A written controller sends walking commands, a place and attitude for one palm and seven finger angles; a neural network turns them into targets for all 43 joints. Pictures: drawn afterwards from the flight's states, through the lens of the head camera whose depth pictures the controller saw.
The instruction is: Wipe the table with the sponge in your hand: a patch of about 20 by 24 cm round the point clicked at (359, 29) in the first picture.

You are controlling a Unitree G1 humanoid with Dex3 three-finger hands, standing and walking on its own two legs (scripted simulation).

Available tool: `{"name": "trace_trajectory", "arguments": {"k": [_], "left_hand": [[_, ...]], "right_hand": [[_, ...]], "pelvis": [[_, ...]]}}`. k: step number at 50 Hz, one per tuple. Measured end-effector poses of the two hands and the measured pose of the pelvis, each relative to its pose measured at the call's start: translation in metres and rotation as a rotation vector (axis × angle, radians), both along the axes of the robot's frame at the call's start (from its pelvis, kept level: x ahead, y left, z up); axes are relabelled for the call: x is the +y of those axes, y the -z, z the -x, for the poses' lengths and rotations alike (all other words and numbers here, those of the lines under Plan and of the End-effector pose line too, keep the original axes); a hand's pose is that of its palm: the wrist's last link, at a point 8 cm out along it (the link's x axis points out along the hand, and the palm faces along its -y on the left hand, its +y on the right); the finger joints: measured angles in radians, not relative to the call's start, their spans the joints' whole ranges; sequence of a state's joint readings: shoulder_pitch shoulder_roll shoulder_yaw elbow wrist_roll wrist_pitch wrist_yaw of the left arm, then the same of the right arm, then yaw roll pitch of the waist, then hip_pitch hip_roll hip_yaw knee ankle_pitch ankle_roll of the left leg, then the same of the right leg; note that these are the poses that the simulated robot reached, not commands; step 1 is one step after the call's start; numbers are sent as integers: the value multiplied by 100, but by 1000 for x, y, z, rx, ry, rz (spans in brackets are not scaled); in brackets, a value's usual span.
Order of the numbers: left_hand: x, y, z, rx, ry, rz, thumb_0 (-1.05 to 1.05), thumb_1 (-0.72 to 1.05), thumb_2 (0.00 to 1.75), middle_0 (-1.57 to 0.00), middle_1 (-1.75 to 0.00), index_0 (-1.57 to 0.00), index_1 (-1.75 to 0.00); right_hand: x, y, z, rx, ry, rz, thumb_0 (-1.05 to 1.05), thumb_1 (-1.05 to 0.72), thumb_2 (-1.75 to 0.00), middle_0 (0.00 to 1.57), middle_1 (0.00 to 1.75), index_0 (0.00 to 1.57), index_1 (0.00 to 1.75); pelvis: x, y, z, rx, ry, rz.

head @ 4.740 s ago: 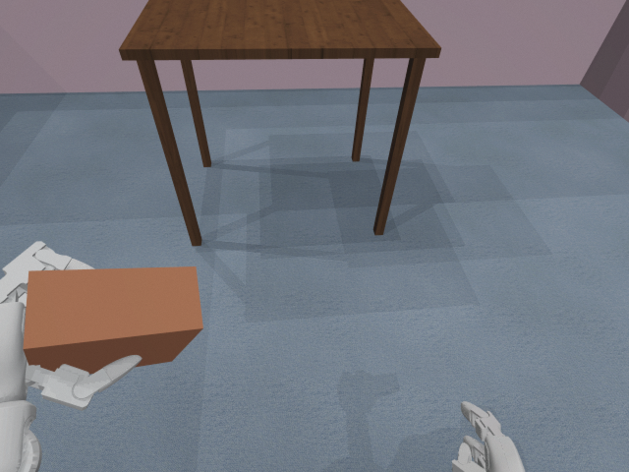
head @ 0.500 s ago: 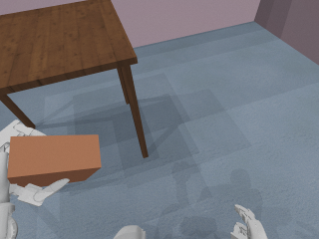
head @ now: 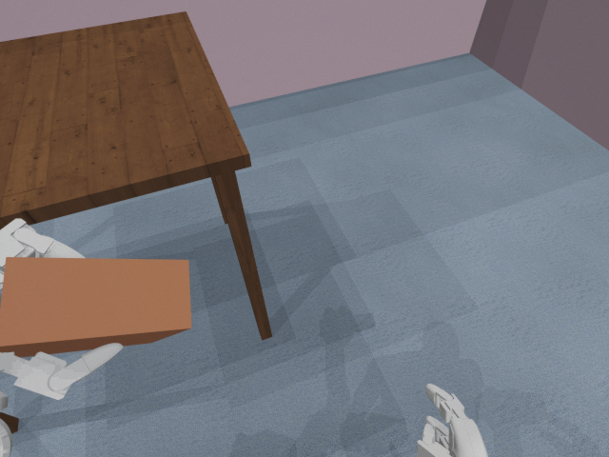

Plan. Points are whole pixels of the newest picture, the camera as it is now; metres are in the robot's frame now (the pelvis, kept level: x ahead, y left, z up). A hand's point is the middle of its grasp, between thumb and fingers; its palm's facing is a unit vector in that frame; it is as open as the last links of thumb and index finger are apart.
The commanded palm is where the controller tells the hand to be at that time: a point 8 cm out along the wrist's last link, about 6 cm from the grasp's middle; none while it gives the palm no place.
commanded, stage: take the last steps up to it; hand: left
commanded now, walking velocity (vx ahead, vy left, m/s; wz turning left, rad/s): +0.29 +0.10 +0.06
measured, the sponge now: (122, 308) +0.23 +0.19 +0.16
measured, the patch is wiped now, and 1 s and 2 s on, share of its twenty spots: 0.00 0.00 0.00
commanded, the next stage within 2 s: come to a stop and stand still in 0.60 s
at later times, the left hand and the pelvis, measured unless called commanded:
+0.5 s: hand (71, 207) +0.34 +0.28 +0.18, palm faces +0.43 -0.80 -0.42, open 10.4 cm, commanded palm +0.27 +0.32 +0.18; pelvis +0.11 +0.03 -0.01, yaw +1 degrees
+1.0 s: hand (116, 185) +0.38 +0.25 +0.16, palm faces +0.36 -0.81 -0.46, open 10.4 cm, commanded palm +0.32 +0.31 +0.18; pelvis +0.16 +0.02 +0.00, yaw +1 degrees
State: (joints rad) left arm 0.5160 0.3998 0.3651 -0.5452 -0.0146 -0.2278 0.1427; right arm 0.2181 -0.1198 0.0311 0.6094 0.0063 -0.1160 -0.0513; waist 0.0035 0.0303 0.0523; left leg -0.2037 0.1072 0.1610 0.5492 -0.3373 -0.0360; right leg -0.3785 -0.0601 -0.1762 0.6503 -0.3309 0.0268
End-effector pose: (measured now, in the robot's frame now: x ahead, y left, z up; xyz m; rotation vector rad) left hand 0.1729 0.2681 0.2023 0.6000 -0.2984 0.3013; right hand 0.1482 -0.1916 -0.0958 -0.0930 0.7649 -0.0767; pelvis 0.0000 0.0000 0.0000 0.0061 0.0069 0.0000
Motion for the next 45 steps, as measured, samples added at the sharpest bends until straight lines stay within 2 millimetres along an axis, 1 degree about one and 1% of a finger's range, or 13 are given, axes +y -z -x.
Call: {"name": "trace_trajectory", "arguments": {"k": [3,5,11,15,19,21,23,26,30,34,37,41,45], "left_hand": [[-4,5,-13,-3,-32,-28,-1,-51,100,-70,-136,-70,-136],[-3,9,-22,4,-58,5,-1,-51,100,-70,-136,-70,-136],[0,13,-43,57,-80,47,-1,-51,100,-70,-136,-70,-136],[4,9,-60,53,-51,42,-1,-51,100,-70,-136,-70,-136],[20,7,-80,1,-38,43,-1,-51,100,-70,-136,-70,-136],[32,9,-92,-45,-31,45,-1,-51,100,-70,-136,-70,-136],[43,12,-107,-87,-28,50,-1,-51,100,-70,-136,-70,-136],[54,13,-127,-90,-31,67,-1,-51,100,-70,-136,-70,-136],[48,6,-138,-66,-5,71,-1,-51,100,-70,-136,-70,-136],[37,-2,-141,-33,11,43,-1,-51,100,-70,-136,-70,-136],[33,-1,-145,-8,-24,10,-1,-51,100,-70,-136,-70,-136],[29,11,-158,18,-88,36,-1,-51,100,-70,-136,-70,-136],[26,23,-169,64,-102,97,-1,-51,100,-70,-136,-70,-136]], "right_hand": [[-9,20,-16,39,-24,-2,1,-90,-90,20,30,21,30],[-18,24,-25,78,-37,14,1,-90,-90,20,30,21,30],[-48,4,-53,101,-20,100,1,-91,-90,20,30,21,30],[-58,-14,-74,77,-9,164,1,-91,-90,20,30,20,30],[-52,-24,-98,43,8,212,1,-91,-90,20,30,20,30],[-45,-25,-112,10,23,229,1,-91,-90,20,30,20,30],[-34,-24,-124,-15,46,216,1,-91,-90,20,30,20,30],[-9,-24,-138,-37,38,162,1,-91,-90,20,30,20,30],[21,-25,-148,-44,4,77,1,-91,-90,20,30,20,30],[35,-18,-154,-21,-29,24,1,-91,-90,20,30,21,30],[33,-5,-159,6,-42,3,1,-90,-90,20,30,21,30],[15,14,-168,47,-53,13,1,-90,-90,21,30,21,30],[-8,8,-174,71,-28,66,1,-91,-90,20,30,21,30]], "pelvis": [[-8,10,-14,-14,-25,2],[-10,9,-22,-21,-27,-10],[-8,-6,-47,-6,-34,-31],[-1,-10,-65,2,-34,-40],[14,-6,-87,-2,-28,-28],[24,2,-100,-8,-17,-10],[31,8,-107,-19,-11,-22],[35,5,-116,-20,-15,-6],[36,-2,-129,-5,-9,15],[32,-6,-142,1,-8,22],[24,-2,-153,-6,-10,11],[17,5,-163,-18,-23,9],[17,0,-165,-18,-20,-18]]}}
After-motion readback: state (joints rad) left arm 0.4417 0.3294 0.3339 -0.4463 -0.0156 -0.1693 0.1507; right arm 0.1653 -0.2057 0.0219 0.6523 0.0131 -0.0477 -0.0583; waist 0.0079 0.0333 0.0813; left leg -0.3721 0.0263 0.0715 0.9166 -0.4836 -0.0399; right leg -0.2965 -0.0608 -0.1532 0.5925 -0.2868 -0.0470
